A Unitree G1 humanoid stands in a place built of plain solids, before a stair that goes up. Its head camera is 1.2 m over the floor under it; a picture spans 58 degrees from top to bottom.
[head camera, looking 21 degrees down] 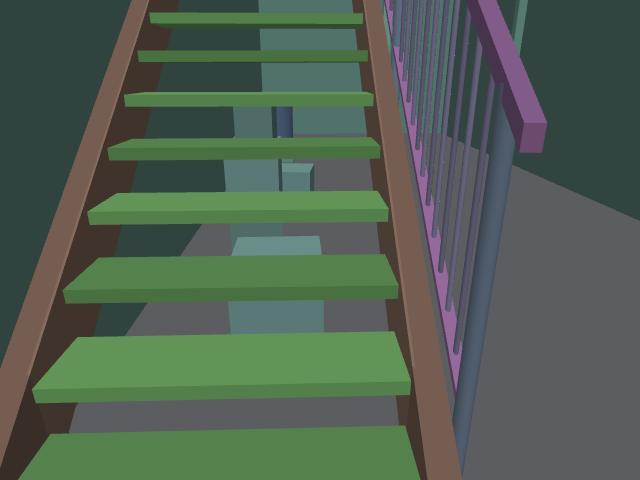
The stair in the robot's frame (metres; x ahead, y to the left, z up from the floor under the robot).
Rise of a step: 0.19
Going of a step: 0.24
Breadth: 1.09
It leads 2 degrees to the left of straight ahead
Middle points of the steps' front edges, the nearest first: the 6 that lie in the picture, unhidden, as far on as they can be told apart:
1.02 0.28 0.36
1.27 0.29 0.55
1.51 0.29 0.74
1.76 0.30 0.92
2.00 0.31 1.11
2.25 0.32 1.30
